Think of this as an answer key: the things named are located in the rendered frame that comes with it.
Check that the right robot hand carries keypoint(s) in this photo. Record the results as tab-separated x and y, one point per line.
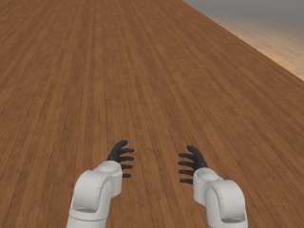
198	162

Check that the robot left forearm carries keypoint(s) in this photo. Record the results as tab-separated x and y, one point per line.
92	195

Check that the left robot hand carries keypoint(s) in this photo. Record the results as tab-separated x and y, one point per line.
117	151

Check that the robot right forearm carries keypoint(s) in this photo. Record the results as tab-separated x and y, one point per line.
223	199

